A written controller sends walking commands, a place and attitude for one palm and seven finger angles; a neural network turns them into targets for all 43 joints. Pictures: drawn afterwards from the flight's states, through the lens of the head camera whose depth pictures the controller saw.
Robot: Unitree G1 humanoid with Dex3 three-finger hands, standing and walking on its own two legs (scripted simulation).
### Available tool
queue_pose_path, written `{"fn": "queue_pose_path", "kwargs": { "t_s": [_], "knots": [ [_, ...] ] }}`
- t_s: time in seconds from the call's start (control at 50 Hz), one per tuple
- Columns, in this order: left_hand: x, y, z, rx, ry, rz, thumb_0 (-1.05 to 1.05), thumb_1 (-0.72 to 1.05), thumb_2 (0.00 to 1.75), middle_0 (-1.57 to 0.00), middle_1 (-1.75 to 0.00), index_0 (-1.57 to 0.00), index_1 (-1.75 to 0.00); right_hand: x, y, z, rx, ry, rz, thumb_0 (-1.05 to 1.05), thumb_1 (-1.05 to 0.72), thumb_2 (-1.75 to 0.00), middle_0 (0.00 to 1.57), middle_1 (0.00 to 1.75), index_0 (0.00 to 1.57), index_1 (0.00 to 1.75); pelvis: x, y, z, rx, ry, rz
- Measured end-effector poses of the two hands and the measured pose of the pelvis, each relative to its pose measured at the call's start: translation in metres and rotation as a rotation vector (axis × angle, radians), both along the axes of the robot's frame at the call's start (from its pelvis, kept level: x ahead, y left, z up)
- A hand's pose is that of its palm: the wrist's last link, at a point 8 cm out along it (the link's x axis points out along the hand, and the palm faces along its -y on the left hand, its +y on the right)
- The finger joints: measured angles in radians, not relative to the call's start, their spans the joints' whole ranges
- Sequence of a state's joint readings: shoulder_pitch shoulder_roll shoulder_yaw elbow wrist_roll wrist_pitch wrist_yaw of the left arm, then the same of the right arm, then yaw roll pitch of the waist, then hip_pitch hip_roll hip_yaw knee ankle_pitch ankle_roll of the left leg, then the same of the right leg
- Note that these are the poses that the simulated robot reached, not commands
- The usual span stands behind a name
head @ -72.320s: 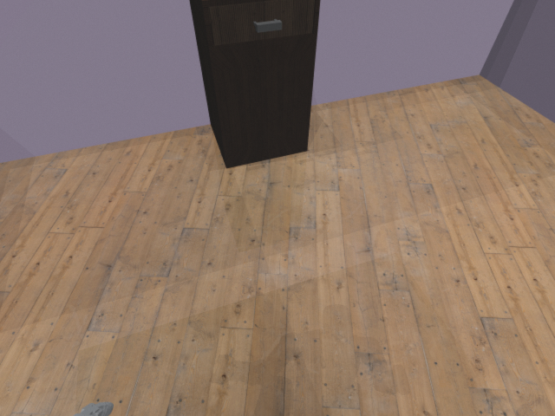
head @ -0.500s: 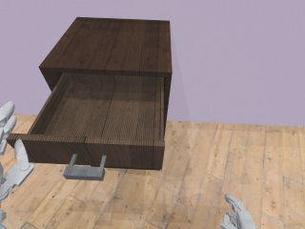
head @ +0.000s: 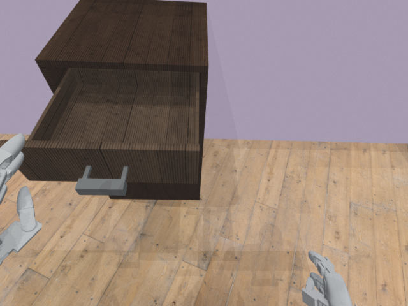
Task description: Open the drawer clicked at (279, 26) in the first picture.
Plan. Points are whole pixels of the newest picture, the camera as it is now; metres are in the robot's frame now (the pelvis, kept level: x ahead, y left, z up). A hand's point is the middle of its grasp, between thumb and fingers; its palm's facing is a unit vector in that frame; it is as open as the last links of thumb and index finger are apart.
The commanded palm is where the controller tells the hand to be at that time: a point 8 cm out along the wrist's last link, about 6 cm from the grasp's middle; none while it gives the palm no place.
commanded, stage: stop stepping back and stand still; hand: left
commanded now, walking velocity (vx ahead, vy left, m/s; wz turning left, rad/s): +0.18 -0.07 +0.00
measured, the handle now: (104, 178) +0.39 +0.24 -0.03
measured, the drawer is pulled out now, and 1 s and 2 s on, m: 0.29 0.29 0.29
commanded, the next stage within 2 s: let the arm hang, fingers relaxed in 0.68 s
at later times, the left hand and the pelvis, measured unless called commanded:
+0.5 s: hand out of the picture +0.11 +0.20 +0.17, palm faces +0.33 -0.83 -0.46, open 7.4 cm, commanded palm +0.05 +0.25 +0.18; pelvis -0.08 -0.03 +0.01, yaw +0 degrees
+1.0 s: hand out of the picture +0.05 +0.18 -0.13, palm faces +0.04 -0.96 -0.27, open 7.4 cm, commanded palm none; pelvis -0.08 -0.02 +0.00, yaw +1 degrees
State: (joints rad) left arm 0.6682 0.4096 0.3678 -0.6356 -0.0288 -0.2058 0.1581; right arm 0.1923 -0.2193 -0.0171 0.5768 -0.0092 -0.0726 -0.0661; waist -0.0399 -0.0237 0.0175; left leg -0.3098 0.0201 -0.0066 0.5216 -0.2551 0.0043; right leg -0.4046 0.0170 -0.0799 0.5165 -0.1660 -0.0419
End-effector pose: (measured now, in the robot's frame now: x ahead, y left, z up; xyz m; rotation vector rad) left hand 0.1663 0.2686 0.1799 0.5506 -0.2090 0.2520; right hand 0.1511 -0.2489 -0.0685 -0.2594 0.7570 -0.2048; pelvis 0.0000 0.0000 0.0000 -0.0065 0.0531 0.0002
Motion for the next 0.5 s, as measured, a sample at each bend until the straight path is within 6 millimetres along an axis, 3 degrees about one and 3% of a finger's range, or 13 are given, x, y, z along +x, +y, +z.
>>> {"fn": "queue_pose_path", "kwargs": {
  "t_s": [0.08,0.24,0.38,0.5],
  "knots": [
    [-0.025,0.001,0.003,0.007,-0.013,0.019,0.01,0.88,0.89,-0.22,-0.31,-0.21,-0.3,-0.019,0.006,0.001,0.018,-0.01,0.023,0.01,-0.9,-0.9,0.2,0.3,0.2,0.3,-0.022,-0.005,0.001,0.021,-0.016,-0.008],
    [-0.07,-0.024,0.012,0.001,-0.042,0.052,0.01,0.89,0.9,-0.22,-0.31,-0.21,-0.3,-0.053,0.011,-0.012,0.128,-0.04,0.063,0.01,-0.9,-0.9,0.2,0.3,0.2,0.3,-0.056,-0.025,-0.001,0.002,-0.057,-0.013],
    [-0.086,-0.031,0.006,-0.06,-0.009,0.072,0.01,0.88,0.9,-0.22,-0.31,-0.21,-0.3,-0.088,-0.012,-0.004,0.092,0.008,0.028,0.01,-0.9,-0.9,0.2,0.3,0.2,0.3,-0.07,-0.031,0.012,0.049,-0.036,-0.016],
    [-0.097,-0.03,0.004,-0.035,-0.011,0.037,0.01,0.88,0.9,-0.22,-0.31,-0.21,-0.3,-0.102,-0.032,0.003,0.026,-0.025,0.003,0.01,-0.9,-0.9,0.2,0.3,0.2,0.3,-0.082,-0.029,0.007,0.025,-0.051,-0.006]
  ]
}}
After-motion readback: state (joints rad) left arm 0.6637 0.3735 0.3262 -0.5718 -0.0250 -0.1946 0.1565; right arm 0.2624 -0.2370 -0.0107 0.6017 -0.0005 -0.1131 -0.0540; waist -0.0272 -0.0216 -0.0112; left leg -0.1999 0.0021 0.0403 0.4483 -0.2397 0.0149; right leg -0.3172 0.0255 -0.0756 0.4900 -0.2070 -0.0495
